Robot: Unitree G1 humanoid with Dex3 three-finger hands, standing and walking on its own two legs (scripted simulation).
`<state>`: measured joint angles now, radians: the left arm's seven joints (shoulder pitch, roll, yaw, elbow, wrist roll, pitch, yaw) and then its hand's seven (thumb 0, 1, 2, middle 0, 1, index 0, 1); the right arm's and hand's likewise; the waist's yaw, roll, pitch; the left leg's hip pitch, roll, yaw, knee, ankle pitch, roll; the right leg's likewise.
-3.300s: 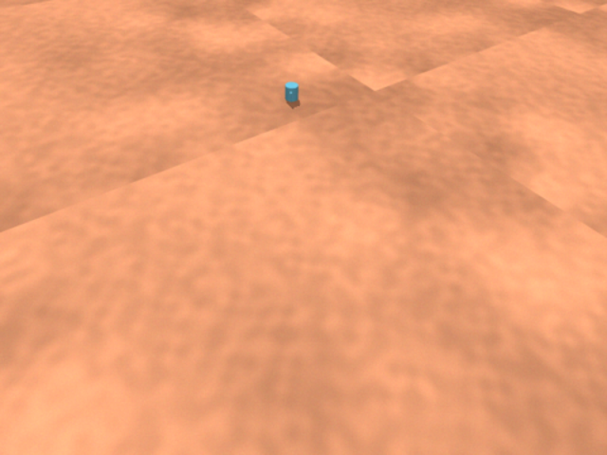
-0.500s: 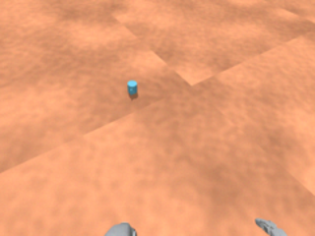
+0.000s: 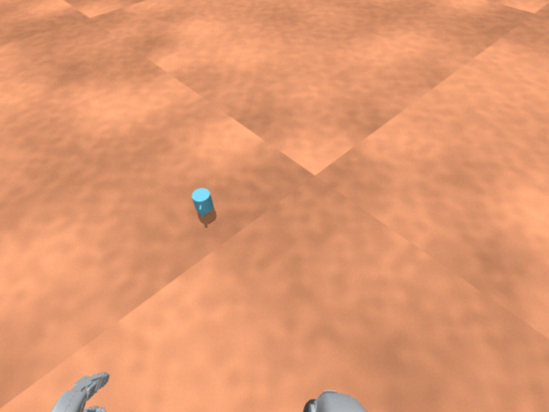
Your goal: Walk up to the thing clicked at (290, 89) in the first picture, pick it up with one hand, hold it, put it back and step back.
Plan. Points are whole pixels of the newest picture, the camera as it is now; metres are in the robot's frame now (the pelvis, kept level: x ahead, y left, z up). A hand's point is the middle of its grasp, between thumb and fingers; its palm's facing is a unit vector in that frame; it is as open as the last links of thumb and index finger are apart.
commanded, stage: walk up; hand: left
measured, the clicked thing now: (202, 203) +1.06 +0.32 -0.71
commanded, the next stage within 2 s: none
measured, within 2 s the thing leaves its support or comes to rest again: neither
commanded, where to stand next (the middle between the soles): +0.75 +0.05 m, yaw -1 degrees
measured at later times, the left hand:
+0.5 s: hand (82, 384) +0.20 +0.33 -0.15, palm faces +0.04 -0.93 -0.37, open 7.4 cm
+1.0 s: hand (128, 238) +0.48 +0.30 -0.12, palm faces -0.06 -0.91 -0.42, open 7.4 cm
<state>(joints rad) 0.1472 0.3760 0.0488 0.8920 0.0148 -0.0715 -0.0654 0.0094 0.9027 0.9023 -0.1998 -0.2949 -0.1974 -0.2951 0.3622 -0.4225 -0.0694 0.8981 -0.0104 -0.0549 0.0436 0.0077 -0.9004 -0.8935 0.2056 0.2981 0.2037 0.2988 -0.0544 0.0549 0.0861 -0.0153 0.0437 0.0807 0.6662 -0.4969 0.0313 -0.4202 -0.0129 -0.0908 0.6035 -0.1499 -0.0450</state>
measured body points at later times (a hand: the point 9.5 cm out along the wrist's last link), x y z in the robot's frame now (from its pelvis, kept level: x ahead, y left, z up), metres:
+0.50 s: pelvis +0.20 +0.04 +0.00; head +0.22 +0.07 +0.45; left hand +0.20 +0.38 -0.12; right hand +0.32 -0.27 -0.09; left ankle +0.29 +0.16 -0.72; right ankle +0.11 -0.10 -0.71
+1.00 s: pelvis +0.39 +0.03 +0.00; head +0.41 +0.00 +0.45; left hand +0.48 +0.35 -0.09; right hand +0.41 -0.29 -0.13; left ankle +0.30 +0.16 -0.70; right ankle +0.48 -0.08 -0.72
